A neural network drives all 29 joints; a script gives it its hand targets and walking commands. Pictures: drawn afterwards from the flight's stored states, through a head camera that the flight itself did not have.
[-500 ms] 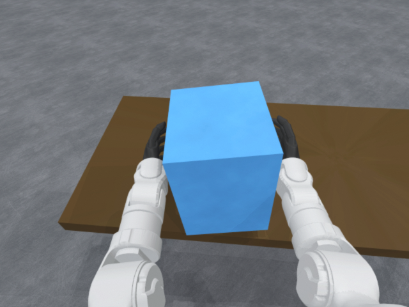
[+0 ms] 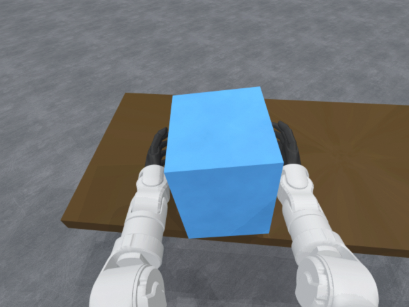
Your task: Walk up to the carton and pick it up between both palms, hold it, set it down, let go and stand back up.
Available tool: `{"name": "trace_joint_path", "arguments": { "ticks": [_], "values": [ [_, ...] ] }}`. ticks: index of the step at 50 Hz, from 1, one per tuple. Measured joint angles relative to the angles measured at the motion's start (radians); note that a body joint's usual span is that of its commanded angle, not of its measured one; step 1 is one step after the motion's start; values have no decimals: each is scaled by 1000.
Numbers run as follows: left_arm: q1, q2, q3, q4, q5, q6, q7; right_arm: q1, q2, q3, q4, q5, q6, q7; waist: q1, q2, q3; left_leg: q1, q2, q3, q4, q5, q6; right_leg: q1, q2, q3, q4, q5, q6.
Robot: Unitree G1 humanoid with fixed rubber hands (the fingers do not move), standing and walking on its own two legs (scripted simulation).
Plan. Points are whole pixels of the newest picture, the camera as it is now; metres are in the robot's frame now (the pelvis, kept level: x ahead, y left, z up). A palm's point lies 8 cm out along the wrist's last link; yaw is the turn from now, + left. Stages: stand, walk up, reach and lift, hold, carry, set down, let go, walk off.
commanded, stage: set down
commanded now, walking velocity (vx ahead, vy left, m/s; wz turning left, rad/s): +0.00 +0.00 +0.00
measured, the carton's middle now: (222, 166) +0.40 -0.07 +0.05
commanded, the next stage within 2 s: none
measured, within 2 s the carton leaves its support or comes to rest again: rests again in 0.12 s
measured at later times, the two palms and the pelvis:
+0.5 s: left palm (160, 165) +0.40 +0.06 +0.07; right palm (291, 168) +0.36 -0.21 +0.06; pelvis +0.00 +0.00 +0.00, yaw -1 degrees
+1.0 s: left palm (160, 167) +0.40 +0.06 +0.07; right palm (291, 169) +0.36 -0.21 +0.06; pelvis -0.01 -0.01 +0.00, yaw -1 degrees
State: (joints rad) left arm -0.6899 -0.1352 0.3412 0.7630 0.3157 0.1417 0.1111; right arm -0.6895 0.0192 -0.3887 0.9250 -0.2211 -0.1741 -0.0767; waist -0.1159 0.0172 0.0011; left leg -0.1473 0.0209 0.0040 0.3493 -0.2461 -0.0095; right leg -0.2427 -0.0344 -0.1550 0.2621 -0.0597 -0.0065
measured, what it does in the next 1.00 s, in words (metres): stands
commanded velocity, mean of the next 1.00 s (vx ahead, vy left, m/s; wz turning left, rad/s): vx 0.00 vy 0.00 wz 0.00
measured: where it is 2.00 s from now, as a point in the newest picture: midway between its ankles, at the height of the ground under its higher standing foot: outside the picture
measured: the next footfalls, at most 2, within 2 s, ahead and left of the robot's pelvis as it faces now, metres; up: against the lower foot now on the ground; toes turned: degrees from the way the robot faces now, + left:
none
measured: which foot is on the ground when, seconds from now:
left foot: down 0.00-1.00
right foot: down 0.00-1.00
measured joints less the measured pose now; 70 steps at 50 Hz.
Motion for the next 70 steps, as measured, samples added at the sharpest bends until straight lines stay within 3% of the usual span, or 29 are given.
{"name": "trace_joint_path", "arguments": {
  "ticks": [30, 44, 60, 70],
  "values": [
    [-24, -40, 117, 41, 79, -147, -51, 29, 60, -148, -39, -144, -81, 20, 25, -3, 37, 12, 1, 22, -31, 17, 1, -10, 4, 21, -2, 8, -5],
    [-31, -51, 155, 30, 115, -175, -71, 21, 84, -205, -56, -198, -100, 37, 32, -17, 52, 13, 2, 26, -40, 25, -2, -15, 6, 25, -3, 12, -9],
    [-21, -61, 172, 0, 140, -195, -85, 29, 102, -218, -87, -213, -117, 52, 30, -24, 68, 18, 3, 28, -46, 26, -3, -13, 7, 26, -4, 11, -9],
    [-18, -37, 141, 27, 130, -211, -64, 31, 83, -182, -63, -181, -130, 49, 41, -28, 81, 36, 8, 44, -43, 17, -5, -7, 13, 42, 8, 3, -9]
  ]
}}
